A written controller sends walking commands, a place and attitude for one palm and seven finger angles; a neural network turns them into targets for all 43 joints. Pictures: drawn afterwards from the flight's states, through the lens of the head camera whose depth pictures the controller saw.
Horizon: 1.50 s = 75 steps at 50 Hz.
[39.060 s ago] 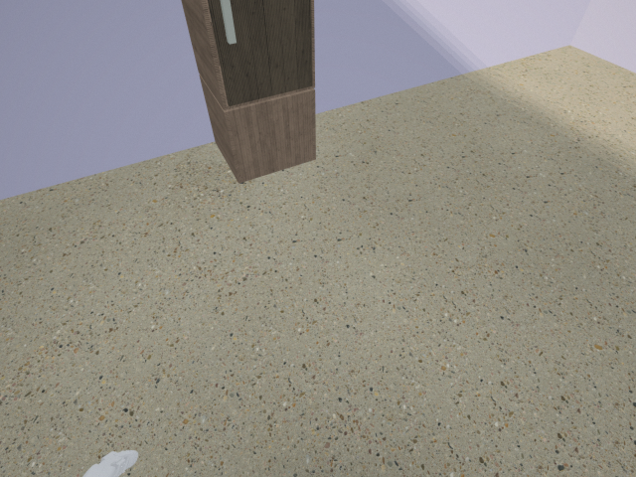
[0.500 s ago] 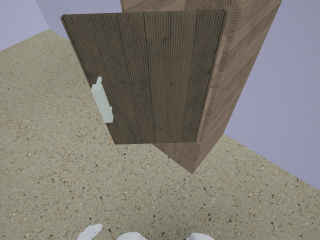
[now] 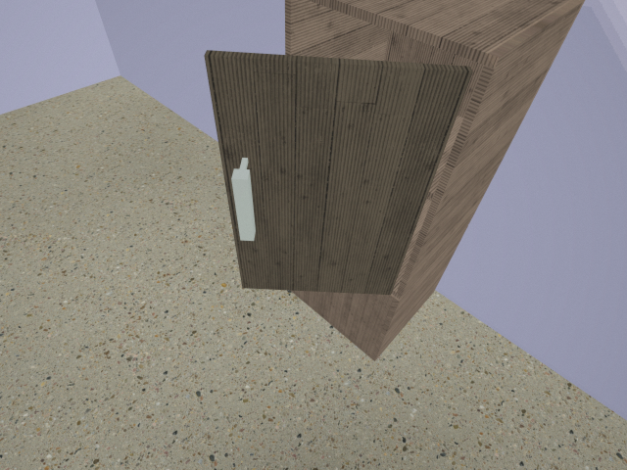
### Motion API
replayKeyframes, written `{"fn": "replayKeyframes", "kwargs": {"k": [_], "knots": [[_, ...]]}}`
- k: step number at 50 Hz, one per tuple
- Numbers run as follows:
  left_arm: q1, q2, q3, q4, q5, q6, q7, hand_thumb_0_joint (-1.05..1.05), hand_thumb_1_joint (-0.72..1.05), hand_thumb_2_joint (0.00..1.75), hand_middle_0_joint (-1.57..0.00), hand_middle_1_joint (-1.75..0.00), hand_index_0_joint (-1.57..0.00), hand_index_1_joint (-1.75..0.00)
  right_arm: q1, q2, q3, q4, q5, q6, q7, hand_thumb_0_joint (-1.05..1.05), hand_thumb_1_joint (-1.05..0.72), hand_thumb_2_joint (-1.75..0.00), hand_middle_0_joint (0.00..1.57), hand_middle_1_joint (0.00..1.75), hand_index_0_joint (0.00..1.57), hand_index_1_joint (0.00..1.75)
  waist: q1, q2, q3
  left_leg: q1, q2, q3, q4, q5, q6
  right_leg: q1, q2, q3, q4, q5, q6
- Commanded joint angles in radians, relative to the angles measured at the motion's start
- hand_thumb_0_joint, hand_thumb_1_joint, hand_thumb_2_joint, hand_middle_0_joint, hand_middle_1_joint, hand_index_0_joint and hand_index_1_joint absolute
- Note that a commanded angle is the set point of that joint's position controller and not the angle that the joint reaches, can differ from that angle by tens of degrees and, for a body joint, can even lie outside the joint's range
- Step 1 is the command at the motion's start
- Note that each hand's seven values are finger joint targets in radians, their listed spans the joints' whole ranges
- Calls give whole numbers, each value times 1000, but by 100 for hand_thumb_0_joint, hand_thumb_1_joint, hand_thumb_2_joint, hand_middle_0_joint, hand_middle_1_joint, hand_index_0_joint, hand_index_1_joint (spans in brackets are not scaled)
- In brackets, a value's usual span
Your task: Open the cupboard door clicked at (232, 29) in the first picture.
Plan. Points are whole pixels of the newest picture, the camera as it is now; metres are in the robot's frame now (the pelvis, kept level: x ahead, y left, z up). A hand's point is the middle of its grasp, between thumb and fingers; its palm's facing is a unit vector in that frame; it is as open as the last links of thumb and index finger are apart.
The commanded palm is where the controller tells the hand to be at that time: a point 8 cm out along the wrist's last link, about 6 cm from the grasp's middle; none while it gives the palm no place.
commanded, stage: come to a stop and stand still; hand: left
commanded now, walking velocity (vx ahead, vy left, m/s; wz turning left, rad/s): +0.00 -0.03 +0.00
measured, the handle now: (246, 199) +0.57 +0.16 -0.02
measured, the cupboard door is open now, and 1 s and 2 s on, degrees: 41 41 41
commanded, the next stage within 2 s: look again from close up in 0.02 s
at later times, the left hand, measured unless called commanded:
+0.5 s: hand out of the picture +0.00 +0.14 -0.19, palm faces +0.02 -0.98 -0.19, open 7.3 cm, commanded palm none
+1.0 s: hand out of the picture -0.05 +0.15 -0.19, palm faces +0.04 -0.98 -0.17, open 7.4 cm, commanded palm none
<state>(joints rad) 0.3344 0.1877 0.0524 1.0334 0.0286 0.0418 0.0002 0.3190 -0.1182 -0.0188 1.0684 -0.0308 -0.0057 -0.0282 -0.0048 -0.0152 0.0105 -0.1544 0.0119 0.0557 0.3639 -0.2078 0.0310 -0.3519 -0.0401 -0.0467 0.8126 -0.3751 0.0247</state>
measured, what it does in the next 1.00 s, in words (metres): steps on the spot: right foot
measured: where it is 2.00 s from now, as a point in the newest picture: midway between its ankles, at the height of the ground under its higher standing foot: outside the picture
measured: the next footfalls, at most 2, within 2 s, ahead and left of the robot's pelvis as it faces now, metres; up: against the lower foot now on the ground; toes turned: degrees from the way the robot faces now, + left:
right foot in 0.12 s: +0.05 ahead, -0.14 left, +0.00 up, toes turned -3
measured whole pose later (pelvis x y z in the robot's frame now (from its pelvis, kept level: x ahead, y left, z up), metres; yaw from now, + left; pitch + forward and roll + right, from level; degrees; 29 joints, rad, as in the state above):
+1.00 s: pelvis +0.00 -0.02 -0.01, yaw +1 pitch -1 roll +0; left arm 0.40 0.16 0.02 1.09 0.03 0.00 0.01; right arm 0.36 -0.12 -0.01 1.12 -0.02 0.00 -0.02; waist -0.01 -0.02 0.00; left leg -0.24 0.02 0.04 0.54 -0.30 0.01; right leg -0.22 -0.03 -0.06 0.55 -0.31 -0.01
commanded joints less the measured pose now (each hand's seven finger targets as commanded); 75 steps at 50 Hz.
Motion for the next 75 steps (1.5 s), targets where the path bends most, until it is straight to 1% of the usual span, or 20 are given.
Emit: {"fn": "replayKeyframes", "kwargs": {"k": [1,3,5,6,7,8,10,14,34,39,45,50,54,57,59,60,61,62,67,75], "knots": [[-72,-5,-11,-70,-11,-39,1,0,90,90,-20,-30,-20,-30,100,-181,-43,0,-1,-13,-17,0,-90,-90,20,30,20,30,-45,145,27,72,257,-237,-118,85,127,-25,6,-15,-207,-59,-8],[21,-4,-11,-23,-13,-44,6,0,90,90,-20,-30,-20,-30,67,-170,-37,9,10,-12,-18,0,-90,-90,20,30,20,30,2,135,-9,-5,206,-182,-31,121,83,157,17,-26,-401,108,-11],[85,45,-6,19,-13,-54,22,0,90,90,-20,-30,-20,-30,61,-107,-23,14,25,-15,-13,0,-90,-90,20,30,20,30,21,-20,-26,-183,101,-75,83,-31,5,358,-106,126,-485,198,-50],[147,86,-23,68,0,-67,64,0,90,90,-20,-30,-20,-30,-126,-138,-15,-61,25,-29,6,0,-90,-90,20,30,20,30,80,-94,107,-143,55,-29,223,-85,-40,100,-125,180,-519,355,-55],[84,122,-25,28,2,-86,57,0,90,90,-20,-30,-20,-30,-46,-88,2,-99,12,-16,10,0,-90,-90,20,30,20,30,-10,-58,63,-126,36,-32,236,-103,-51,137,-201,167,-523,559,-84],[51,115,-28,17,-3,-89,45,0,90,90,-20,-30,-20,-30,26,-56,3,-59,9,-20,18,0,-90,-90,20,30,20,30,-23,-64,-9,-86,23,12,203,-162,-38,154,-186,120,-475,366,-109],[34,64,-36,40,-14,-99,54,0,90,90,-20,-30,-20,-30,49,-83,4,-22,7,-23,14,0,-90,-90,20,30,20,30,-28,-171,-37,-56,43,-37,173,-21,-30,161,-132,105,-437,417,-100],[53,51,-43,51,-14,-93,49,0,90,90,-20,-30,-20,-30,48,-88,15,0,14,-34,3,0,-90,-90,20,30,20,30,-2,49,-2,-60,81,-63,125,187,-16,170,-84,71,-358,465,-73],[35,69,-44,35,-15,-72,37,0,90,90,-20,-30,-20,-30,-6,-124,15,1,18,-19,4,0,-90,-90,20,30,20,30,5,13,78,-94,70,-87,3,-4,-13,138,-70,84,-479,122,-53],[62,52,-33,33,-5,-52,29,0,90,90,-20,-30,-20,-30,25,-138,1,8,4,-3,7,0,-90,-90,20,30,20,30,1,25,125,-168,82,-123,-36,-342,6,72,-38,55,-446,-166,-58],[111,15,-24,21,2,-52,15,0,90,90,-20,-30,-20,-30,38,-158,-21,-7,3,-5,2,0,-90,-90,20,30,20,30,11,76,148,-239,147,-211,-98,-451,56,77,9,-1,-328,-78,-64],[156,24,-16,24,-1,-66,13,0,90,90,-20,-30,-20,-30,47,-123,-19,-13,7,-23,0,0,-90,-90,20,30,20,30,24,30,107,-247,113,-145,21,-307,50,132,-34,66,-373,-43,-91],[254,80,5,61,-4,-80,27,0,90,90,-20,-30,-20,-30,-7,-54,-6,-44,8,-33,5,0,-90,-90,20,30,20,30,52,-228,80,-393,7,52,392,-240,4,284,-226,292,-521,165,-192],[213,53,-2,54,3,-83,42,0,90,90,-20,-30,-20,-30,-29,-26,1,-45,15,-35,6,0,-90,-90,20,30,20,30,30,-96,85,-337,34,36,355,-257,-6,278,-238,216,-449,575,-221],[145,31,-16,45,-8,-76,45,0,90,90,-20,-30,-20,-30,66,-18,11,11,22,-44,-1,0,-90,-90,20,30,20,30,-21,-34,18,-73,27,22,76,67,-11,200,-128,85,-289,702,-132],[150,3,-25,43,-17,-75,46,0,90,90,-20,-30,-20,-30,133,-76,3,42,19,-53,-11,0,-90,-90,20,30,20,30,-31,80,-38,77,128,-74,91,484,22,124,-59,25,-202,597,-68],[162,-21,-34,45,-27,-73,52,0,90,90,-20,-30,-20,-30,153,-122,-1,48,22,-51,-26,0,-90,-90,20,30,20,30,-20,165,-88,143,247,-165,110,869,91,98,-23,-13,-201,315,-22],[165,-25,-38,42,-21,-64,58,0,90,90,-20,-30,-20,-30,118,-130,-1,43,26,-42,-29,0,-90,-90,20,30,20,30,-2,164,-85,142,295,-154,101,970,135,104,-16,-1,-218,22,-15],[123,-3,-25,26,-8,-36,48,0,90,90,-20,-30,-20,-30,12,-141,-14,5,24,-24,-40,0,-90,-90,20,30,20,30,13,114,85,48,247,-125,79,896,115,60,-22,-1,-260,97,-20],[79,53,-5,-52,2,-33,42,0,90,90,-20,-30,-20,-30,-51,-130,-41,-66,16,3,-24,0,-90,-90,20,30,20,30,12,-38,-78,-55,115,-20,186,290,21,169,-101,106,-302,575,-62]]}}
